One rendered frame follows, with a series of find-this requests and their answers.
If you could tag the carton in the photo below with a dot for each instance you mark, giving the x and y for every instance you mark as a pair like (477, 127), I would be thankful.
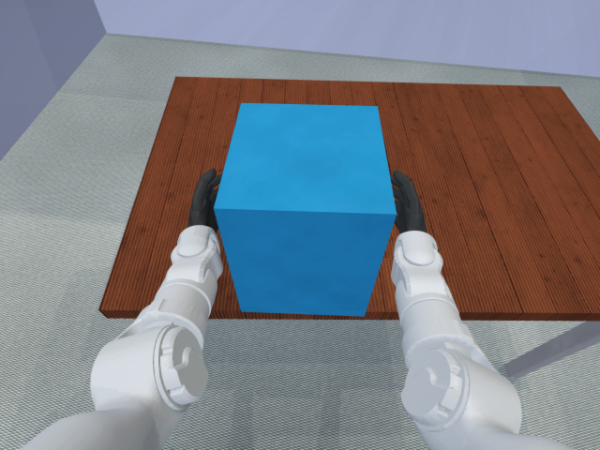
(305, 207)

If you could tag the left robot upper arm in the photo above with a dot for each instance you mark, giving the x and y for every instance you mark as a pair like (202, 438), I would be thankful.
(142, 386)

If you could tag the left robot forearm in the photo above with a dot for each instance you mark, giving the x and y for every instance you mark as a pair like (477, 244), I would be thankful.
(188, 292)

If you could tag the right robot hand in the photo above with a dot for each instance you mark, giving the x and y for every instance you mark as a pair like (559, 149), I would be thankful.
(410, 215)

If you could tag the right robot forearm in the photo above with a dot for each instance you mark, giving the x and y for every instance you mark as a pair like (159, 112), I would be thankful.
(427, 311)

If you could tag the right robot upper arm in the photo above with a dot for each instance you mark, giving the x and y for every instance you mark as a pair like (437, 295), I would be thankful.
(459, 404)

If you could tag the table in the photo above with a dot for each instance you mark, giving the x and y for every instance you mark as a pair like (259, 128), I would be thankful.
(508, 177)

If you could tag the left robot hand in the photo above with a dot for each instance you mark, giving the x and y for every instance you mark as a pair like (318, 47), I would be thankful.
(201, 211)

